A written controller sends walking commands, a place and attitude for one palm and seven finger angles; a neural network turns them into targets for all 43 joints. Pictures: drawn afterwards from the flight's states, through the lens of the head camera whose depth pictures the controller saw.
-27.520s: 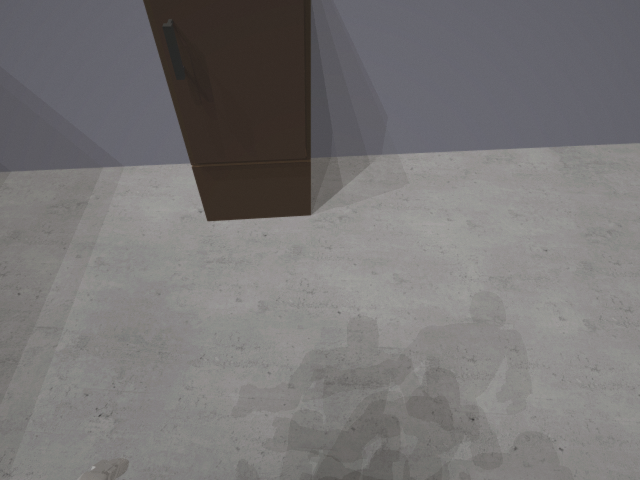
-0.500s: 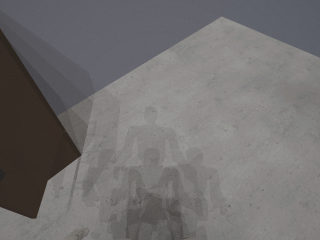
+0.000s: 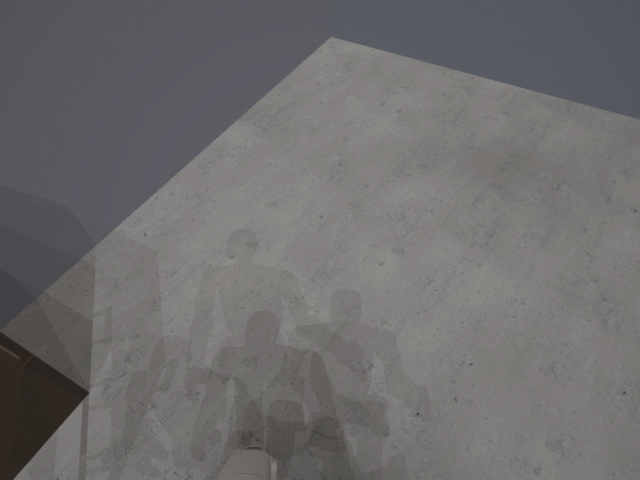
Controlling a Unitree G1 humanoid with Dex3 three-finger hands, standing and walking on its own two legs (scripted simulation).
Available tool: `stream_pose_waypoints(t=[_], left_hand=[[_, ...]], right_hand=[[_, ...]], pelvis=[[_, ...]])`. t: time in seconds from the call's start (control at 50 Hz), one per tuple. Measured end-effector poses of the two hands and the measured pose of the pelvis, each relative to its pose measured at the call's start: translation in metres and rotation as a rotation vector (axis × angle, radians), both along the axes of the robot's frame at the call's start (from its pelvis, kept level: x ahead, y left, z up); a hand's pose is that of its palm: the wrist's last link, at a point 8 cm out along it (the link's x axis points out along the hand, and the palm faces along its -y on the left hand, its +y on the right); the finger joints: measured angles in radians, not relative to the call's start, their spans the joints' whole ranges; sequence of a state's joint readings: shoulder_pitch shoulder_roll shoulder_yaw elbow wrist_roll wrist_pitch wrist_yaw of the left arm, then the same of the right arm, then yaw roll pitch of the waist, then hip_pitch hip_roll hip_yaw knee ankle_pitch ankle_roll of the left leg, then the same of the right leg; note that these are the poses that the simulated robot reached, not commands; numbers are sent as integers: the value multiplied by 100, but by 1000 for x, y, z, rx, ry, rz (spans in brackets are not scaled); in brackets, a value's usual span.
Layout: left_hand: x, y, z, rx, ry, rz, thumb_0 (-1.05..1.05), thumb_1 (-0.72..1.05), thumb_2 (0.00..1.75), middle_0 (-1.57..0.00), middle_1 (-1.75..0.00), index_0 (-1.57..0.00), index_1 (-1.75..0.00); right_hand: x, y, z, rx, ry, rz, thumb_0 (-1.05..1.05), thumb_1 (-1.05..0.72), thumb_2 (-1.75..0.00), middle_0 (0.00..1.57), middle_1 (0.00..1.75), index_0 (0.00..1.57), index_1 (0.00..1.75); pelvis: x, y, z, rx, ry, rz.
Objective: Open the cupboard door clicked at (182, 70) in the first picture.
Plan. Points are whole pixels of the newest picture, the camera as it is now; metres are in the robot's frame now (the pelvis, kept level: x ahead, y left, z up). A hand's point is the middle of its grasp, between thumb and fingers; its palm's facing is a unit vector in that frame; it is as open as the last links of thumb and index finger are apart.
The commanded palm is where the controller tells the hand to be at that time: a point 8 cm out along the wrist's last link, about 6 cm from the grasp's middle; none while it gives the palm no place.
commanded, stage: walk to a spot facing it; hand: left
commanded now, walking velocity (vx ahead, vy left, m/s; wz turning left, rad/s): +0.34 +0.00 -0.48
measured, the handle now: out of the picture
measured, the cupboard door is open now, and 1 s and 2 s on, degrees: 46 46 46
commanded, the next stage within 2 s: turn to face it in 1.08 s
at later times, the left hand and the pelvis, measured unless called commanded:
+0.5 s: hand (279, 309) +0.40 +0.10 -0.15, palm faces -0.35 -0.91 -0.21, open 7.4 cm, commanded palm none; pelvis +0.19 -0.03 -0.01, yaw -16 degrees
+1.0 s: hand (303, 312) +0.42 +0.06 -0.18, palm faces -0.22 -0.96 -0.18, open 7.3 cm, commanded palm none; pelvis +0.41 -0.12 -0.01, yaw -18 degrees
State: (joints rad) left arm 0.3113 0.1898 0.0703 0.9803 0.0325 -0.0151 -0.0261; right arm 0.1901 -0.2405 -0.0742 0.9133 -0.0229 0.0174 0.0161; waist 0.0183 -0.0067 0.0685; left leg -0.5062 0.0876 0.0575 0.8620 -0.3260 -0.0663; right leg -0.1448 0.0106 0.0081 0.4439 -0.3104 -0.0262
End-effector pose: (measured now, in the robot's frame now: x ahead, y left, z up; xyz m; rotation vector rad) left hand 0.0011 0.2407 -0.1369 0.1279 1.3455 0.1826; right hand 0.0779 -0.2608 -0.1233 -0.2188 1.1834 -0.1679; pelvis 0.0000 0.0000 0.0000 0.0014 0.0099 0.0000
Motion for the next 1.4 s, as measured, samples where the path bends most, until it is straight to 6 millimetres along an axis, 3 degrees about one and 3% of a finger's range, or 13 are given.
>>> stream_pose_waypoints(t=[0.1, 0.16, 0.26, 0.34, 0.46, 0.56, 0.64, 0.7, 0.84, 1.04, 1.12, 1.3, 1.4], left_hand=[[25, 14, -19, -39, 74, -15, 1, 91, 90, -21, -30, -20, -30], [62, 25, -29, -42, 88, -64, 1, 91, 90, -20, -30, -20, -30], [162, 25, -15, -36, -22, -169, 1, 91, 90, -20, -30, -19, -30], [249, 4, 2, -34, -128, -266, 1, 91, 90, -20, -30, -19, -30], [371, -59, 14, -34, -241, -430, 1, 91, 90, -20, -30, -19, -30], [448, -122, 11, -30, -359, -503, 0, 91, 90, -20, -30, -19, -30], [452, -144, 11, -33, -319, -470, 0, 91, 90, -20, -30, -19, -30], [437, -151, 9, -36, -220, -441, 0, 91, 90, -20, -30, -20, -30], [437, -133, 8, 15, -117, -346, -3, 96, 90, -20, -30, -20, -30], [428, -128, -24, -23, 190, -249, 0, 92, 90, -20, -30, -20, -30], [472, -137, -27, -32, 200, -275, 1, 91, 90, -20, -30, -19, -30], [635, -189, -3, -10, -41, -362, 2, 94, 90, -20, -30, -19, -30], [699, -218, -6, 35, -152, -369, 1, 94, 90, -20, -30, -19, -30]], right_hand=[[59, 20, 4, -22, -109, -2, 1, -90, -90, 20, 30, 19, 30], [71, 30, 1, -38, -140, -25, 1, -90, -90, 20, 30, 20, 30], [45, 47, 1, 3, -19, -126, 1, -90, -90, 20, 30, 20, 30], [8, 50, -1, 33, 119, -242, 1, -92, -90, 20, 30, 20, 30], [-40, 54, -9, 109, 326, -396, 1, -92, -90, 20, 30, 20, 30], [-49, 43, -26, 188, 471, -471, 1, -91, -90, 20, 30, 20, 30], [2, 9, -29, 178, 421, -483, 2, -91, -90, 20, 30, 19, 30], [66, -23, -24, 149, 293, -467, 2, -91, -90, 20, 30, 19, 30], [217, -79, -14, 106, 45, -373, 1, -91, -90, 20, 30, 19, 30], [411, -118, -11, 21, -156, -240, 1, -91, -90, 20, 30, 19, 30], [425, -117, -12, 13, -135, -271, 0, -91, -90, 20, 30, 19, 30], [374, -117, -18, 81, 167, -397, 0, -94, -90, 20, 30, 20, 30], [363, -130, -37, 153, 323, -419, 1, -92, -90, 20, 30, 20, 30]], pelvis=[[43, 18, -11, -17, -2, -57], [65, 25, -17, -22, -6, -107], [99, 23, -4, -10, 5, -167], [128, 16, 4, -4, 14, -216], [175, -11, -1, 15, 14, -270], [217, -53, -21, 27, -3, -289], [244, -74, -13, 16, -26, -296], [266, -87, -2, 14, -19, -306], [325, -111, 4, -3, -4, -315], [437, -118, -19, -18, -20, -327], [470, -123, -18, -1, -34, -352], [531, -159, 0, 5, -20, -339], [563, -196, -16, 30, -11, -291]])
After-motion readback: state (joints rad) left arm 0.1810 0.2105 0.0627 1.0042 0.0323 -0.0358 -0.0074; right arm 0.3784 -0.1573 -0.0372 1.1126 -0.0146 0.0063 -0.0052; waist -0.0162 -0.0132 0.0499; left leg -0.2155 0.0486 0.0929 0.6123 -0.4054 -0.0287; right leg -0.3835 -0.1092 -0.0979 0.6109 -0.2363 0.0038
